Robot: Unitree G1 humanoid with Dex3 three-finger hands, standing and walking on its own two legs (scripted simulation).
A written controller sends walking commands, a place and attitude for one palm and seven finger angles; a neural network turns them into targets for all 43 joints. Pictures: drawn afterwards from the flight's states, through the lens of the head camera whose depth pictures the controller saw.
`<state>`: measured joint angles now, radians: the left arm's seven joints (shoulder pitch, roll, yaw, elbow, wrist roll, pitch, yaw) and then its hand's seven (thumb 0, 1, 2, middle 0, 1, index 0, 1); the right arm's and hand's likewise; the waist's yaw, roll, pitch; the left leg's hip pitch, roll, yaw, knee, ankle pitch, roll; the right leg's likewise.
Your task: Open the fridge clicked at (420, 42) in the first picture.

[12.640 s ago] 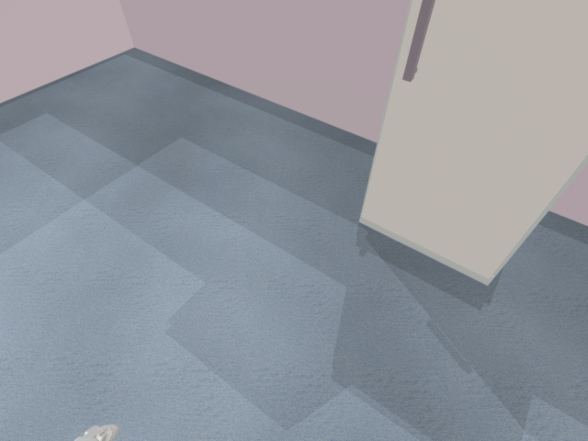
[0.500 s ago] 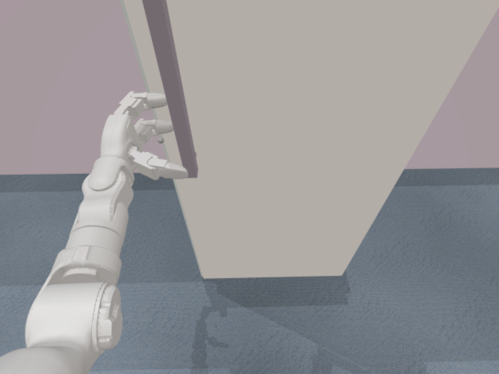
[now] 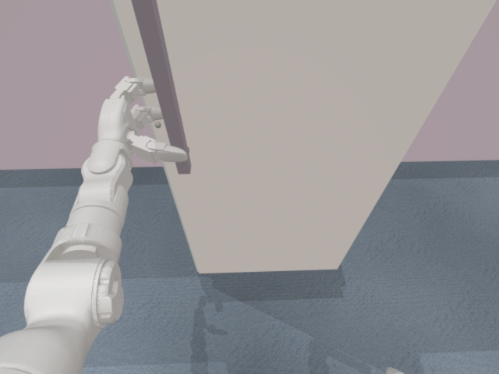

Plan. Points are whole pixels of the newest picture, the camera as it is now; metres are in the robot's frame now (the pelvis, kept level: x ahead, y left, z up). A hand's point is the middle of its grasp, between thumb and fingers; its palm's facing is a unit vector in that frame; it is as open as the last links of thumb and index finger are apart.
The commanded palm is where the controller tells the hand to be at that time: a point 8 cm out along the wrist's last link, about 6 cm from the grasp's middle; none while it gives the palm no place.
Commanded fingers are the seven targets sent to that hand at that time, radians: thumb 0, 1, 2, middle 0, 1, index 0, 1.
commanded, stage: feel for the door with the fingertips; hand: left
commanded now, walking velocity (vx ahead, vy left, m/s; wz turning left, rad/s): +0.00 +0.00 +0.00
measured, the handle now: (169, 92) +0.52 +0.13 +0.18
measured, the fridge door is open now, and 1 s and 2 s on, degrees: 0 0 0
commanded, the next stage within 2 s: slide the fingers in behind the handle in 0.14 s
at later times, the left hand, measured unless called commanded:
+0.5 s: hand (161, 123) +0.48 +0.14 +0.15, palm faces +0.00 -1.00 +0.00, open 13.8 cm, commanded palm +0.44 +0.19 +0.15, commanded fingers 0.00 -0.50 0.30 -0.30 -1.20 -0.30 -1.20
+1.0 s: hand (167, 131) +0.46 +0.13 +0.15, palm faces +0.01 -1.00 +0.00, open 14.1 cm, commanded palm +0.43 +0.17 +0.15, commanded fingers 0.00 -0.50 0.30 -0.30 -1.20 -0.30 -1.20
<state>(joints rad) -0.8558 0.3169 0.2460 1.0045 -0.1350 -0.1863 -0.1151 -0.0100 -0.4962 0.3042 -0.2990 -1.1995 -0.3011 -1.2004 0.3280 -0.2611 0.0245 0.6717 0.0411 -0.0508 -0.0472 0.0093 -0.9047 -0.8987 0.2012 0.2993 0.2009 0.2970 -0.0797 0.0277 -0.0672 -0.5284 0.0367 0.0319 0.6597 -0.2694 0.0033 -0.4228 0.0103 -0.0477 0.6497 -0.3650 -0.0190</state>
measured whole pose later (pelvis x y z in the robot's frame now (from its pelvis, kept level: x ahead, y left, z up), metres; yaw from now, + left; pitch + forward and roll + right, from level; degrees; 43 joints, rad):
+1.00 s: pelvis +0.01 +0.00 +0.00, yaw +0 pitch +7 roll -1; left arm -0.76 0.24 0.20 0.87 -0.14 -0.15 -0.06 -0.01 -0.50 0.30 -0.29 -1.20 -0.28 -1.19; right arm 0.31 -0.25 0.02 0.66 0.04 -0.03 -0.04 0.01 -0.91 -0.90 0.20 0.30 0.20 0.30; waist -0.06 0.03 -0.08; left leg -0.50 0.04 0.03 0.65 -0.28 0.00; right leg -0.39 0.01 -0.05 0.64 -0.37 -0.02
